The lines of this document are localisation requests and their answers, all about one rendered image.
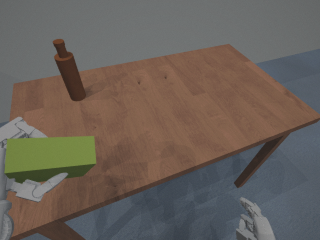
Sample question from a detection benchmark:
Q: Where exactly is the right robot hand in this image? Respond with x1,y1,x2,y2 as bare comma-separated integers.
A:
236,197,276,240

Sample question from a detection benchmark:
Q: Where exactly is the robot left forearm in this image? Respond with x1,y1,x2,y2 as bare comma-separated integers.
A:
0,200,14,240

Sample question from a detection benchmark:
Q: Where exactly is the sponge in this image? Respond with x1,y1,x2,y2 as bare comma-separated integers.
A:
4,136,97,184

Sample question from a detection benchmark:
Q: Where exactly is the left robot hand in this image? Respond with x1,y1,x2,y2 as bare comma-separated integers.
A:
0,116,68,203

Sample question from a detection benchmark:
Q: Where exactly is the table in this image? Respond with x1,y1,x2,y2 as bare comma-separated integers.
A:
6,44,320,240

